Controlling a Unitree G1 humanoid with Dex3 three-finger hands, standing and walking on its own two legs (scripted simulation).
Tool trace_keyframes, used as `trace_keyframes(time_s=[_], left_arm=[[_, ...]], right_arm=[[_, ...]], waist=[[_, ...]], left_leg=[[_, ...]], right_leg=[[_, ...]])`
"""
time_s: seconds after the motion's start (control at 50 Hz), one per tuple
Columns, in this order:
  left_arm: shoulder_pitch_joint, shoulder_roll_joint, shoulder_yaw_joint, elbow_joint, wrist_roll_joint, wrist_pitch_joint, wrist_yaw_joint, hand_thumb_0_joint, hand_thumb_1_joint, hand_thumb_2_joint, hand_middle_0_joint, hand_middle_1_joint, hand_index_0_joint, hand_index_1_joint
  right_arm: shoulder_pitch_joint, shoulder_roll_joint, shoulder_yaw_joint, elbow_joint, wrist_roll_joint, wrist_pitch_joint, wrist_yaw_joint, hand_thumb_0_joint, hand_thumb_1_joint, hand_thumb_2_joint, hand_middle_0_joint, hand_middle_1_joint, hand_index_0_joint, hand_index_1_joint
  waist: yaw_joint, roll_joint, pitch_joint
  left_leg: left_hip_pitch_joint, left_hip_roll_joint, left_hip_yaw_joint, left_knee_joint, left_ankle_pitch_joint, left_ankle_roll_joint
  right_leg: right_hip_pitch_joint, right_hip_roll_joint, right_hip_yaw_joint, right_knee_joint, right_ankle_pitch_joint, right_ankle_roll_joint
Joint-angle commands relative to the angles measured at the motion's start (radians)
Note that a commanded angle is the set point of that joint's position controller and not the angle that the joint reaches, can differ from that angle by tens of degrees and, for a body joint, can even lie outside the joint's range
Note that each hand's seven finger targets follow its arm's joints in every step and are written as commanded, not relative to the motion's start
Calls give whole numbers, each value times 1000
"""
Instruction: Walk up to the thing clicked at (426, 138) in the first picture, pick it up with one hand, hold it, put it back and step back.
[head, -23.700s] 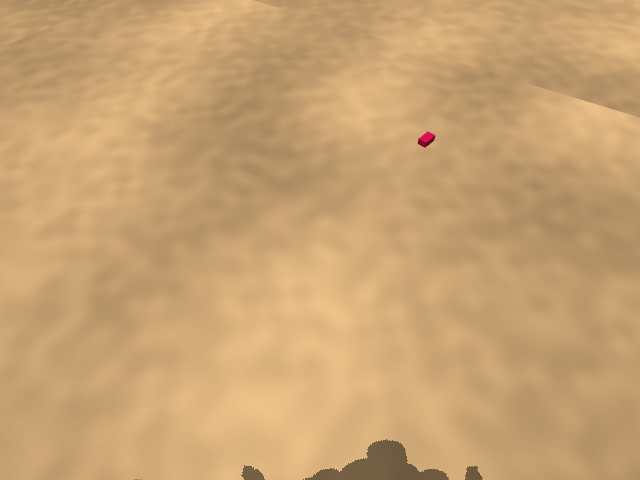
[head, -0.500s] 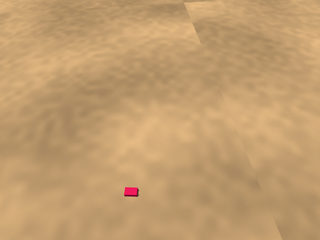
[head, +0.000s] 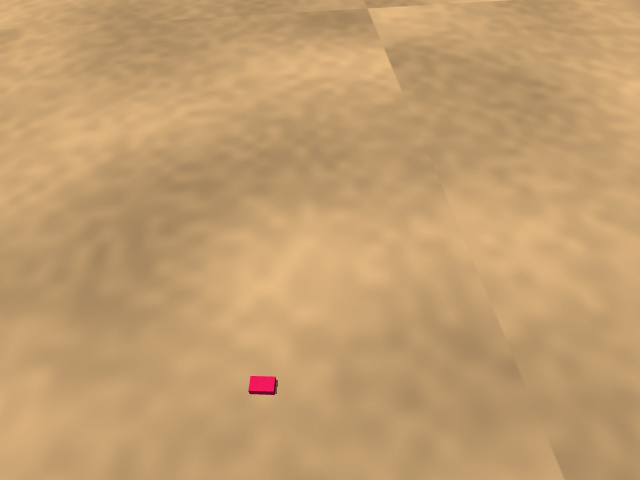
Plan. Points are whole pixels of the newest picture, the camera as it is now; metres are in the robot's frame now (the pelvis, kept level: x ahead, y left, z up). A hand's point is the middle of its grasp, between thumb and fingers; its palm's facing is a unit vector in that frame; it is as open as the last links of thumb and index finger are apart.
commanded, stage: stand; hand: left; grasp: from above
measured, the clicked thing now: (262, 385) +0.47 +0.22 -0.77
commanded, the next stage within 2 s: rise first in 1.28 s
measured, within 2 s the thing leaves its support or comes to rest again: neither
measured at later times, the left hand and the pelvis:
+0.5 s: hand out of the picture +0.06 +0.25 -0.16, palm faces -0.04 -0.94 -0.35, open 7.4 cm; pelvis +0.00 +0.00 +0.00, yaw +0 degrees
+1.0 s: hand out of the picture +0.07 +0.25 -0.16, palm faces -0.04 -0.94 -0.35, open 7.4 cm; pelvis +0.00 +0.00 +0.00, yaw +0 degrees
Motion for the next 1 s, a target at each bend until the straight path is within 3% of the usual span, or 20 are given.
trace_keyframes(time_s=[0.0, 0.14, 0.3, 0.44, 0.86, 0.98], left_arm=[[-24, 213, 41, -49, -3, -25, 15, 0, 900, 900, -200, -300, -200, -301], [-25, 216, 41, -47, -3, -23, 14, 0, 900, 900, -200, -300, -200, -301], [-25, 215, 44, -53, -4, -23, 13, 0, 900, 900, -200, -300, -200, -301], [-23, 215, 42, -51, -4, -21, 14, 0, 900, 900, -200, -300, -200, -301], [-32, 214, 42, -55, -3, -24, 14, 0, 900, 900, -200, -300, -200, -301], [-29, 215, 41, -52, -3, -24, 15, 0, 900, 900, -200, -300, -200, -301]], right_arm=[[-35, -213, -45, -52, 1, -19, -15, 0, -900, -900, 200, 300, 200, 300], [-32, -207, -44, -50, -2, -16, -15, 0, -900, -900, 200, 300, 200, 300], [-33, -212, -45, -52, -2, -20, -16, 0, -900, -900, 200, 300, 200, 300], [-31, -211, -44, -50, -2, -18, -16, 0, -900, -900, 200, 300, 200, 300], [-31, -212, -43, -51, -2, -20, -16, 0, -900, -900, 200, 300, 200, 300], [-27, -207, -42, -47, -2, -17, -15, 0, -900, -900, 200, 300, 200, 300]], waist=[[2, -11, -74], [0, -9, -57], [3, 5, -83], [1, -4, -53], [1, -8, -81], [0, -11, -59]], left_leg=[[6, 121, -83, -42, 185, 33], [-16, 115, -81, -55, 138, 33], [6, 120, -77, -44, 196, 35], [-13, 115, -80, -58, 138, 29], [2, 126, -75, -43, 193, 34], [-15, 119, -74, -51, 154, 31]], right_leg=[[15, -106, 77, -34, 163, -42], [9, -104, 78, -44, 129, -41], [23, -108, 84, -29, 184, -45], [-4, -101, 83, -41, 121, -44], [18, -107, 83, -26, 182, -44], [8, -105, 86, -42, 161, -43]])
